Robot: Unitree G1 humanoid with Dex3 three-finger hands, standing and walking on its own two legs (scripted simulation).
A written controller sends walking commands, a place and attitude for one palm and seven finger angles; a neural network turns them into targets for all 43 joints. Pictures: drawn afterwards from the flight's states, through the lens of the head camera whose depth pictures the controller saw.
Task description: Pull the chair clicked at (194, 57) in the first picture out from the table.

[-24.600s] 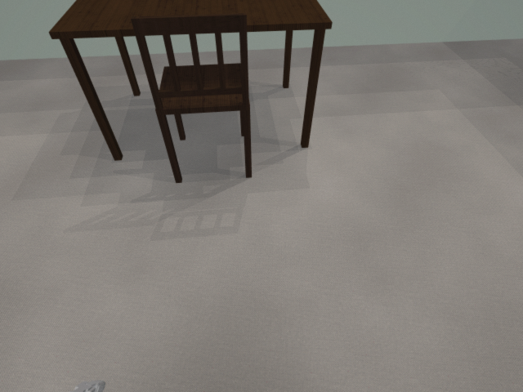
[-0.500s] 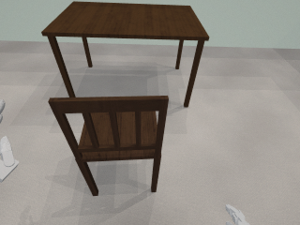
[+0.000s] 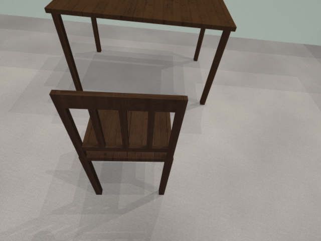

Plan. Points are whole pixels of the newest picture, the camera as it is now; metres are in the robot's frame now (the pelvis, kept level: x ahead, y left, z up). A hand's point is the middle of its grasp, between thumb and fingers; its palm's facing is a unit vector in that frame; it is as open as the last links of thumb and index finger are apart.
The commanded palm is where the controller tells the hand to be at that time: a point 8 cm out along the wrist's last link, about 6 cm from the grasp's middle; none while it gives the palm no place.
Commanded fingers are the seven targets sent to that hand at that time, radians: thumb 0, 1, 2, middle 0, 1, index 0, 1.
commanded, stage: let the arm hang, fingers relaxed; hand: left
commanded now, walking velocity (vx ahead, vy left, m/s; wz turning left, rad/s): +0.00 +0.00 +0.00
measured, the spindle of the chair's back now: (124, 129) +0.50 +0.15 -0.11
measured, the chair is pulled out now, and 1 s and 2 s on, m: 0.63 0.63 0.63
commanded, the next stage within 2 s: look to check the result in 0.78 s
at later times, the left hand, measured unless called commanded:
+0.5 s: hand out of the picture +0.00 +0.15 -0.17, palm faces +0.03 -0.99 -0.16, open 7.4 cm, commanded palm none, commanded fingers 0.00 0.90 0.90 -0.20 -0.30 -0.20 -0.30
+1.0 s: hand out of the picture +0.02 +0.14 -0.17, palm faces +0.04 -0.99 -0.17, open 7.4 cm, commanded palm none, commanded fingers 0.00 0.90 0.90 -0.20 -0.30 -0.20 -0.30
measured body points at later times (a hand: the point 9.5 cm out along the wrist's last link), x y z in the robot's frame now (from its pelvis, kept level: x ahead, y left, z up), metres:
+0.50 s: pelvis +0.02 -0.01 +0.00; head +0.03 -0.01 +0.45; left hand +0.00 +0.20 -0.16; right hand -0.01 -0.19 -0.16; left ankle +0.03 +0.12 -0.73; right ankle +0.05 -0.12 -0.73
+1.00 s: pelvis +0.02 -0.02 +0.01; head +0.04 -0.02 +0.45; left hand +0.01 +0.19 -0.15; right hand +0.00 -0.22 -0.16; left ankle +0.03 +0.12 -0.73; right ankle +0.05 -0.12 -0.73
